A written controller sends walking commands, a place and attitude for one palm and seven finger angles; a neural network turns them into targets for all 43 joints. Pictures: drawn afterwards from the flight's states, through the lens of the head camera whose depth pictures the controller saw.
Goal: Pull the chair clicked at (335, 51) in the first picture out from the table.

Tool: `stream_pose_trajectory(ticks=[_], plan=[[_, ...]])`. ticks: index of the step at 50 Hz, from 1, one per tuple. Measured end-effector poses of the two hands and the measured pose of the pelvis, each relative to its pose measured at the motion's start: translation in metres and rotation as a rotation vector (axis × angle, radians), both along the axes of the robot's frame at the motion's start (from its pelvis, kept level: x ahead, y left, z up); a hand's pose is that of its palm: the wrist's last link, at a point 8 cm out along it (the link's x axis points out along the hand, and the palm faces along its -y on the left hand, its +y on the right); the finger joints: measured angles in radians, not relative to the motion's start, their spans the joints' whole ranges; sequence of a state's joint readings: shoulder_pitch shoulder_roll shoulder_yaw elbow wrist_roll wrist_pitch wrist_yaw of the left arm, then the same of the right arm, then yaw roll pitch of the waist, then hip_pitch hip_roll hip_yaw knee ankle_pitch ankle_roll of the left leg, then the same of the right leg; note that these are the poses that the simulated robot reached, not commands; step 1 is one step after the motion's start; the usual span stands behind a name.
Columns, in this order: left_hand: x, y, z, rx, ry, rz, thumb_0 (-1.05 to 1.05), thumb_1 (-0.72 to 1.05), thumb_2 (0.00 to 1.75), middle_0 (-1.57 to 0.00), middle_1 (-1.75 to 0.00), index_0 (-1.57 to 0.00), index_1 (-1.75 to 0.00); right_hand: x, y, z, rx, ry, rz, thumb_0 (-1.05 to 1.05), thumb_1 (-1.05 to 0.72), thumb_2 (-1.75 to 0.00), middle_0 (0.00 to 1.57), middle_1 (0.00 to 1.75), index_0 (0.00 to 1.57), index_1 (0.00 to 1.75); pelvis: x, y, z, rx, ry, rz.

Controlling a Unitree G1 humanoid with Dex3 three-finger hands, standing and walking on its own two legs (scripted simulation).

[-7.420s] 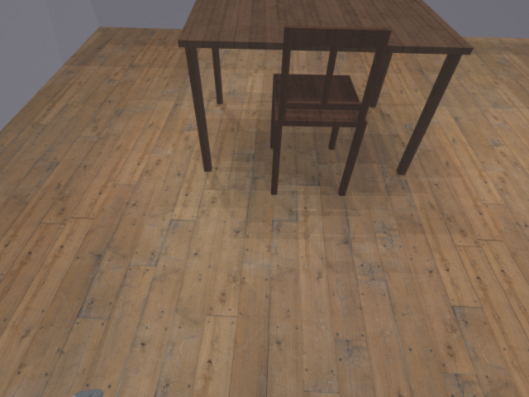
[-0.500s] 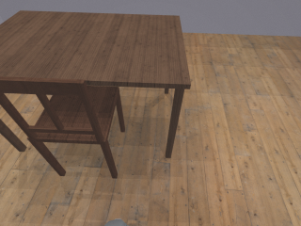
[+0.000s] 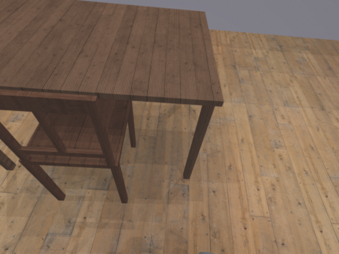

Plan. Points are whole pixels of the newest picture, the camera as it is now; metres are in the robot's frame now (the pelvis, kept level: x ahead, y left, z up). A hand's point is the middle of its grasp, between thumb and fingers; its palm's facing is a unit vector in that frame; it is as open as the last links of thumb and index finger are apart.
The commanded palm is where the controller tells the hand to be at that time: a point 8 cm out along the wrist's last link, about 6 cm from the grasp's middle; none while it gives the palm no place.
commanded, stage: come to a stop and stand still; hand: left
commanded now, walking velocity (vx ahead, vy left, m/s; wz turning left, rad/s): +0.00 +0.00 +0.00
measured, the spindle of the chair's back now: (51, 132) +0.47 +0.43 -0.11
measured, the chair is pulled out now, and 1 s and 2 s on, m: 0.00 0.00 0.00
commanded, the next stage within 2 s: look again from close up in 0.66 s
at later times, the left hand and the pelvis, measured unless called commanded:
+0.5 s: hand out of the picture +0.02 +0.11 -0.18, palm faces +0.06 -0.98 -0.21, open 7.2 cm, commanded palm none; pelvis -0.02 -0.08 +0.00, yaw +1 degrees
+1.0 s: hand out of the picture -0.07 +0.10 -0.19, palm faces +0.06 -0.99 -0.15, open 7.4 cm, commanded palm none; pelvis -0.05 -0.05 -0.01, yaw +1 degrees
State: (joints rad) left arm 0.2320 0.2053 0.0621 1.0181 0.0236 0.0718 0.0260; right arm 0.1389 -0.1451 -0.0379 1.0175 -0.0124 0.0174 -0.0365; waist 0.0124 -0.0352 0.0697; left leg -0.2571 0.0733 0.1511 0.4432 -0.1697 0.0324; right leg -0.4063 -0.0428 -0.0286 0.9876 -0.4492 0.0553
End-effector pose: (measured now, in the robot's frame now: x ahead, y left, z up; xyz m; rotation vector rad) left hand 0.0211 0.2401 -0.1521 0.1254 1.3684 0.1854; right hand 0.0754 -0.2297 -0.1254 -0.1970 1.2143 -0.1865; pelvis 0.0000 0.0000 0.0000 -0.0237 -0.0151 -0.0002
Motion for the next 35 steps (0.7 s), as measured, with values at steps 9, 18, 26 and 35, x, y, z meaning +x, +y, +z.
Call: stream_pose_trajectory(ticks=[9, 18, 26, 35], plan=[[0.024, -0.038, 0.014, 0.081, -0.123, -0.070, 0.00, 0.91, 0.90, -0.20, -0.30, -0.19, -0.30, -0.058, -0.047, -0.035, 0.080, 0.088, -0.072, 0.00, -0.91, -0.90, 0.20, 0.29, 0.20, 0.30, -0.015, -0.043, -0.013, 0.038, -0.003, -0.001], [0.009, -0.077, 0.017, 0.047, -0.103, -0.057, 0.01, 0.93, 0.90, -0.20, -0.30, -0.20, -0.30, -0.105, -0.061, -0.034, 0.104, 0.194, -0.087, 0.00, -0.91, -0.90, 0.19, 0.29, 0.20, 0.30, -0.019, -0.067, -0.005, 0.026, 0.003, 0.006], [-0.018, -0.087, 0.007, 0.016, -0.054, -0.008, 0.00, 0.95, 0.90, -0.20, -0.30, -0.20, -0.30, -0.125, -0.054, -0.027, 0.101, 0.244, -0.055, 0.00, -0.91, -0.90, 0.19, 0.29, 0.20, 0.30, -0.025, -0.076, -0.003, 0.026, -0.011, 0.011], [-0.064, -0.102, 0.007, -0.013, 0.043, 0.009, 0.01, 0.92, 0.90, -0.20, -0.30, -0.20, -0.30, -0.123, -0.052, -0.027, 0.118, 0.219, -0.039, 0.00, -0.91, -0.90, 0.19, 0.29, 0.20, 0.30, -0.031, -0.079, 0.000, 0.028, -0.018, 0.010]])
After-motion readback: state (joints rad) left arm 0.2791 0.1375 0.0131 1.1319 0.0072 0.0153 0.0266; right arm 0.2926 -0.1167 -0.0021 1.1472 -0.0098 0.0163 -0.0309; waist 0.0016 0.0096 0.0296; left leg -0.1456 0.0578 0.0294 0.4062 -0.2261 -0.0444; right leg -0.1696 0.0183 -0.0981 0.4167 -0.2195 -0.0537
